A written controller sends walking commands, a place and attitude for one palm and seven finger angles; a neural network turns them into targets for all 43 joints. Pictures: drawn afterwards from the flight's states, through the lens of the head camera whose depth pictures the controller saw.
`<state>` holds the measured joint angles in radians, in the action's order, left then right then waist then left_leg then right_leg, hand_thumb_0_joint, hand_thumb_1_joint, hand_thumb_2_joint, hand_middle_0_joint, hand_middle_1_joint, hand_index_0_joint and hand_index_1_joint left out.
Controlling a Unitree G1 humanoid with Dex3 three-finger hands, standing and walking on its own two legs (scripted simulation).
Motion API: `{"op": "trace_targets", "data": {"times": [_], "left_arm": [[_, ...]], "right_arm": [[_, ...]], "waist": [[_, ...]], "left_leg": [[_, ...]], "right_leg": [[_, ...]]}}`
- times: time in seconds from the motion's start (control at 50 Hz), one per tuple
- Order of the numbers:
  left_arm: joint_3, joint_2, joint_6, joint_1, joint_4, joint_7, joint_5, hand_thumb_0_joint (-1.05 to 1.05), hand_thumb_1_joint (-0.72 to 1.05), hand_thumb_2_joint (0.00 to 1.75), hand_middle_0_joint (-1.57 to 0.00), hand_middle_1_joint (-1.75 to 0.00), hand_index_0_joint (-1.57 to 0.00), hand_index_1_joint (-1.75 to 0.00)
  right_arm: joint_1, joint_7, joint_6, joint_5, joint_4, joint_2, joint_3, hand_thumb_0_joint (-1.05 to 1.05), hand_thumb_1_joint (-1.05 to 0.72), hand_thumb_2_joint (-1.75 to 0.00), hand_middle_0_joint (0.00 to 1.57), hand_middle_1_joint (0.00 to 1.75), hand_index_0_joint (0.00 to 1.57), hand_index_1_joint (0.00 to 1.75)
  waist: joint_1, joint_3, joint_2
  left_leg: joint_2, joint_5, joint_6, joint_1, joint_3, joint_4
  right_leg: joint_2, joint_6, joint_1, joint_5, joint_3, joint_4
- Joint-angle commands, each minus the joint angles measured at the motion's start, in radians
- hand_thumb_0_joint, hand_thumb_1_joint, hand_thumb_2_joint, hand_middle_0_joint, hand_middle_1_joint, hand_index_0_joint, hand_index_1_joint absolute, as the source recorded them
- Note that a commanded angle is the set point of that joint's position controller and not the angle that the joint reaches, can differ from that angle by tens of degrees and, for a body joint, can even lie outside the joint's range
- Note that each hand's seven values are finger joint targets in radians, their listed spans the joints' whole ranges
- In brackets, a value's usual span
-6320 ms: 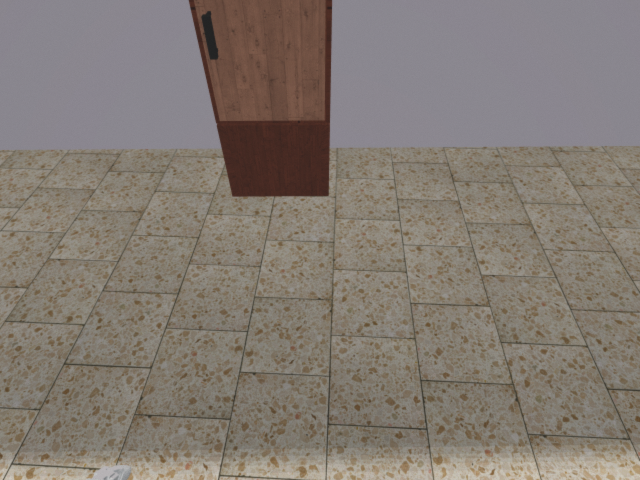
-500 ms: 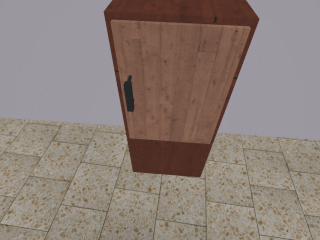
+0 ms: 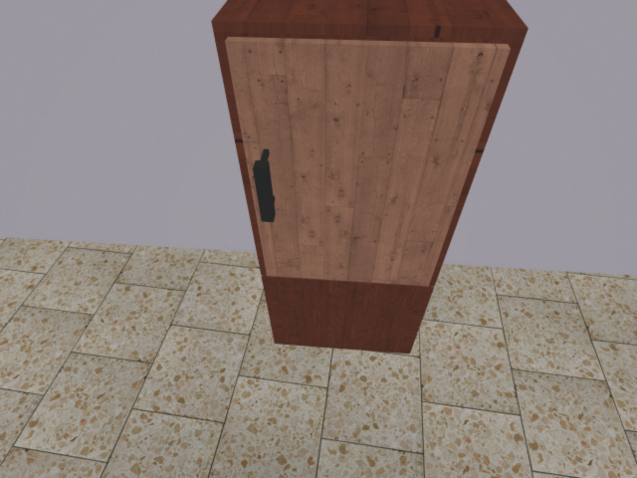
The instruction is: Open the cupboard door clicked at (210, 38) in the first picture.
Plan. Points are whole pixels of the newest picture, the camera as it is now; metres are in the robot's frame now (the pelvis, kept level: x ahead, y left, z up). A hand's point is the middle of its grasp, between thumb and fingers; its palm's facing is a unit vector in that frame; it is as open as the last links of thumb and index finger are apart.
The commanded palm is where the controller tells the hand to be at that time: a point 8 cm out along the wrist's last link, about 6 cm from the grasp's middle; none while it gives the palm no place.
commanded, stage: look again from close up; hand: left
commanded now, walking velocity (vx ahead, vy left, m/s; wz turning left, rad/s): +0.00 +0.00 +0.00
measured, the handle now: (266, 185) +0.63 +0.14 -0.01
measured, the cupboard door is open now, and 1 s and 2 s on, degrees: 0 0 0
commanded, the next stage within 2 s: shuffle to correct the standing spot in 0.22 s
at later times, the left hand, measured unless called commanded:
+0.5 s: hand out of the picture +0.02 +0.17 -0.18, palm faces -0.01 -0.98 -0.19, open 7.3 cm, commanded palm none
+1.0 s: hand out of the picture +0.08 +0.14 -0.18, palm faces +0.03 -0.97 -0.22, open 7.3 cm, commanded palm none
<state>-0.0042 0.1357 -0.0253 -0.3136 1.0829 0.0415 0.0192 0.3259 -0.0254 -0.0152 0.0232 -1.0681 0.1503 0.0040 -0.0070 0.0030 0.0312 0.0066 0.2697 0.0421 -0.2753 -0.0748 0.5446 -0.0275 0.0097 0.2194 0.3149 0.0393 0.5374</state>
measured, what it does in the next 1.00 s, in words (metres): shifts its weight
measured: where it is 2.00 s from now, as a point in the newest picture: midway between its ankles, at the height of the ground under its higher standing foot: outside the picture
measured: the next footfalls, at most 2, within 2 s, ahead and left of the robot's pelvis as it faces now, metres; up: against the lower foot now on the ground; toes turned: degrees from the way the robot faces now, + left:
none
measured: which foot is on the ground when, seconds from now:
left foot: down 0.00-1.00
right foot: down 0.00-1.00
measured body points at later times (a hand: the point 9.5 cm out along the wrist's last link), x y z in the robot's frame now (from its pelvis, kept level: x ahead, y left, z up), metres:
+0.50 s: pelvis +0.03 -0.01 +0.00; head +0.03 +0.00 +0.45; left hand +0.03 +0.22 -0.16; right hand +0.04 -0.24 -0.15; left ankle +0.01 +0.09 -0.73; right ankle -0.02 -0.13 -0.73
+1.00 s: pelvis +0.07 -0.03 +0.00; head +0.10 -0.03 +0.45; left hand +0.08 +0.20 -0.16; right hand +0.13 -0.26 -0.16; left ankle +0.05 +0.08 -0.73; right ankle -0.02 -0.12 -0.73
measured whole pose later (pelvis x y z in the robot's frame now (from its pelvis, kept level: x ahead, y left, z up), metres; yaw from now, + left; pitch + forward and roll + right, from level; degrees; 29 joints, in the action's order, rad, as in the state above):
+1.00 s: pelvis +0.07 -0.03 +0.00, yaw -2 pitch +2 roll +1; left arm 0.03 0.15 -0.01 -0.29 1.03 0.06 0.02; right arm 0.18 -0.05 -0.01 0.01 -1.03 0.15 -0.02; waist 0.03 -0.04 -0.02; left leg -0.01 0.31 0.02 -0.27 -0.10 0.56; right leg 0.00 -0.02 0.17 0.41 0.04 0.55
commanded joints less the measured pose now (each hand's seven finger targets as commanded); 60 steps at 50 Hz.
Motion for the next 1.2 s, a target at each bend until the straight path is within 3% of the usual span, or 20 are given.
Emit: {"op": "trace_targets", "data": {"times": [0.0, 0.3, 0.44, 0.54, 0.58, 0.62, 0.66, 0.7, 0.72, 0.76, 0.8, 0.82, 0.86, 1.0, 1.04, 1.06, 1.08, 1.1, 1.14, 1.18], "left_arm": [[0.015, 0.094, -0.011, -0.060, -0.041, 0.001, -0.003, 0.00, 0.90, 0.90, -0.20, -0.30, -0.20, -0.30], [0.021, 0.139, -0.004, -0.036, -0.046, -0.004, -0.001, 0.00, 0.90, 0.90, -0.20, -0.30, -0.20, -0.30], [0.026, 0.100, 0.013, -0.057, -0.047, -0.027, 0.015, 0.00, 0.90, 0.90, -0.20, -0.30, -0.20, -0.30], [0.037, 0.091, 0.002, -0.106, -0.037, -0.036, 0.014, 0.00, 0.90, 0.90, -0.20, -0.30, -0.20, -0.30], [0.046, 0.111, -0.007, -0.153, -0.022, -0.029, 0.013, 0.00, 0.90, 0.90, -0.20, -0.30, -0.20, -0.30], [0.053, 0.149, -0.019, -0.220, 0.009, -0.012, 0.006, 0.00, 0.90, 0.90, -0.20, -0.30, -0.20, -0.30], [0.041, 0.125, -0.027, -0.209, 0.017, 0.003, 0.010, 0.00, 0.90, 0.90, -0.20, -0.30, -0.20, -0.30], [0.039, 0.147, -0.026, -0.147, -0.002, 0.010, 0.010, 0.00, 0.90, 0.90, -0.20, -0.30, -0.20, -0.30], [0.038, 0.158, -0.023, -0.109, -0.015, 0.011, 0.002, 0.00, 0.90, 0.90, -0.20, -0.30, -0.20, -0.30], [0.039, 0.129, -0.007, -0.085, -0.048, 0.016, -0.009, 0.00, 0.90, 0.90, -0.20, -0.30, -0.20, -0.30], [0.039, 0.105, 0.006, -0.087, -0.051, 0.025, -0.004, 0.00, 0.90, 0.90, -0.20, -0.30, -0.20, -0.30], [0.040, 0.098, 0.011, -0.090, -0.048, 0.025, -0.005, 0.00, 0.90, 0.90, -0.20, -0.30, -0.20, -0.30], [0.042, 0.091, 0.013, -0.096, -0.049, 0.021, -0.003, 0.00, 0.90, 0.90, -0.20, -0.30, -0.20, -0.30], [0.063, 0.156, 0.011, -0.113, -0.087, 0.022, 0.010, 0.00, 0.90, 0.90, -0.20, -0.30, -0.20, -0.30], [0.057, 0.155, 0.014, -0.096, -0.095, 0.018, 0.010, 0.00, 0.90, 0.90, -0.20, -0.30, -0.20, -0.30], [0.028, 0.260, 0.014, -0.078, -0.150, 0.018, 0.020, 0.00, 0.90, 0.90, -0.20, -0.30, -0.20, -0.30], [0.045, 0.188, 0.019, -0.012, -0.189, 0.019, 0.009, 0.00, 0.90, 0.90, -0.20, -0.30, -0.20, -0.30], [0.042, 0.191, 0.009, -0.001, -0.222, 0.020, -0.003, 0.00, 0.90, 0.90, -0.20, -0.30, -0.20, -0.30], [0.048, 0.189, 0.011, -0.022, -0.236, 0.019, -0.001, 0.00, 0.90, 0.90, -0.20, -0.30, -0.20, -0.30], [0.050, 0.195, 0.015, -0.033, -0.251, 0.018, 0.000, 0.00, 0.90, 0.90, -0.20, -0.30, -0.20, -0.30]], "right_arm": [[0.024, 0.001, -0.029, -0.006, 0.048, 0.092, -0.015, 0.00, -0.90, -0.90, 0.20, 0.30, 0.20, 0.30], [-0.039, -0.003, -0.031, -0.010, 0.030, 0.130, -0.019, 0.00, -0.90, -0.90, 0.20, 0.30, 0.20, 0.30], [-0.014, -0.002, -0.015, 0.000, 0.030, 0.156, -0.042, 0.00, -0.90, -0.90, 0.20, 0.30, 0.20, 0.30], [-0.002, -0.008, -0.023, 0.000, 0.041, 0.150, -0.052, 0.00, -0.90, -0.90, 0.20, 0.30, 0.20, 0.30], [-0.026, -0.009, -0.031, -0.003, 0.049, 0.116, -0.043, 0.00, -0.90, -0.90, 0.20, 0.30, 0.20, 0.30], [-0.078, -0.006, -0.031, -0.006, 0.067, 0.055, -0.022, 0.00, -0.90, -0.90, 0.20, 0.30, 0.20, 0.30], [-0.099, -0.010, -0.025, -0.013, 0.061, 0.034, -0.016, 0.00, -0.90, -0.90, 0.20, 0.30, 0.20, 0.30], [-0.066, -0.010, -0.024, -0.025, 0.039, 0.043, -0.017, 0.00, -0.90, -0.90, 0.20, 0.30, 0.20, 0.30], [-0.037, -0.013, -0.022, -0.027, 0.023, 0.063, -0.021, 0.00, -0.90, -0.90, 0.20, 0.30, 0.20, 0.30], [0.031, -0.023, -0.023, -0.020, -0.003, 0.104, -0.035, 0.00, -0.90, -0.90, 0.20, 0.30, 0.20, 0.30], [0.021, -0.028, -0.014, -0.021, 0.002, 0.119, -0.040, 0.00, -0.90, -0.90, 0.20, 0.30, 0.20, 0.30], [0.001, -0.030, -0.012, -0.021, 0.011, 0.119, -0.042, 0.00, -0.90, -0.90, 0.20, 0.30, 0.20, 0.30], [-0.030, -0.032, -0.010, -0.017, 0.031, 0.117, -0.045, 0.00, -0.90, -0.90, 0.20, 0.30, 0.20, 0.30], [-0.079, -0.020, 0.009, -0.009, 0.096, 0.083, -0.055, 0.00, -0.90, -0.90, 0.20, 0.30, 0.20, 0.30], [-0.112, -0.015, 0.015, -0.011, 0.111, 0.063, -0.049, 0.00, -0.90, -0.90, 0.20, 0.30, 0.20, 0.30], [-0.165, 0.000, 0.015, -0.004, 0.216, 0.148, -0.043, 0.00, -0.90, -0.90, 0.20, 0.30, 0.20, 0.30], [-0.107, 0.002, 0.006, 0.005, 0.220, 0.124, -0.055, 0.00, -0.90, -0.90, 0.20, 0.30, 0.20, 0.30], [-0.101, 0.000, 0.004, 0.006, 0.216, 0.126, -0.054, 0.00, -0.90, -0.90, 0.20, 0.30, 0.20, 0.30], [-0.090, -0.002, 0.003, 0.001, 0.226, 0.127, -0.060, 0.00, -0.90, -0.90, 0.20, 0.30, 0.20, 0.30], [-0.077, -0.001, 0.005, 0.000, 0.238, 0.123, -0.059, 0.00, -0.90, -0.90, 0.20, 0.30, 0.20, 0.30]], "waist": [[0.008, -0.057, -0.059], [0.012, -0.035, -0.030], [0.003, -0.113, 0.051], [0.017, -0.072, 0.015], [0.038, -0.054, -0.101], [0.057, -0.056, -0.249], [0.049, -0.060, -0.163], [0.017, -0.019, -0.151], [-0.008, 0.005, -0.148], [-0.018, 0.062, -0.017], [-0.003, 0.017, 0.109], [0.007, 0.003, 0.115], [0.019, -0.010, 0.071], [0.031, 0.077, -0.130], [0.033, 0.032, -0.190], [-0.001, -0.073, -0.134], [-0.020, 0.042, -0.035], [-0.005, 0.085, -0.021], [0.005, 0.087, -0.052], [0.006, 0.066, -0.150]], "left_leg": [[-0.110, -0.123, 0.011, 0.002, 0.123, -0.146], [-0.118, -0.198, 0.008, 0.069, 0.102, -0.155], [-0.204, 0.195, 0.061, 0.036, 0.210, -0.253], [-0.204, 0.042, 0.073, 0.023, 0.176, -0.145], [-0.125, -0.079, 0.034, -0.075, 0.057, 0.018], [-0.034, 0.143, -0.024, -0.224, -0.032, 0.192], [-0.056, 0.241, -0.035, -0.231, 0.013, 0.236], [-0.050, 0.150, -0.036, -0.140, 0.020, 0.073], [-0.044, -0.018, -0.032, -0.023, 0.015, -0.040], [-0.141, -0.688, 0.022, 0.227, 0.069, -0.016], [-0.218, -0.914, 0.075, 0.241, 0.121, -0.020], [-0.231, -0.942, 0.088, 0.232, 0.140, -0.036], [-0.217, -0.923, 0.086, 0.215, 0.131, -0.033], [-0.083, -0.329, -0.017, 0.004, 0.020, 0.087], [-0.050, -0.071, -0.035, -0.072, 0.023, 0.110], [-0.046, 0.012, -0.023, -0.053, 0.096, 0.036], [-0.042, -0.148, -0.014, 0.003, 0.063, 0.024], [-0.067, -0.288, 0.001, 0.036, 0.099, 0.047], [-0.081, -0.400, 0.013, 0.030, 0.092, 0.073], [-0.064, -0.318, 0.016, -0.017, 0.064, 0.086]], "right_leg": [[-0.062, -0.050, 0.030, -0.117, -0.079, -0.093], [-0.073, -0.042, 0.003, -0.192, -0.086, -0.117], [-0.008, -0.050, 0.115, 0.069, 0.000, -0.009], [-0.016, -0.066, 0.069, 0.011, -0.028, -0.023], [-0.075, -0.095, -0.063, -0.147, -0.132, -0.083], [-0.228, -0.162, -0.196, -0.634, -0.293, -0.143], [-0.259, -0.204, -0.221, -1.037, -0.260, -0.092], [-0.210, -0.172, -0.227, -1.087, -0.178, -0.028], [-0.170, -0.135, -0.174, -1.031, -0.136, 0.008], [-0.074, -0.043, -0.006, -0.675, -0.063, 0.053], [-0.036, -0.012, 0.059, -0.280, -0.032, 0.050], [-0.032, -0.011, 0.063, -0.155, -0.026, 0.047], [-0.038, -0.010, 0.051, -0.170, -0.025, 0.005], [-0.175, -0.081, -0.133, -0.844, -0.144, 0.004], [-0.203, -0.126, -0.136, -0.863, -0.167, -0.019], [-0.180, -0.086, -0.030, -0.645, -0.170, -0.079], [-0.162, -0.085, 0.002, -0.465, -0.156, -0.003], [-0.120, -0.077, -0.016, -0.452, -0.145, 0.005], [-0.103, -0.071, -0.031, -0.522, -0.122, 0.011], [-0.114, -0.072, -0.065, -0.627, -0.118, 0.015]]}}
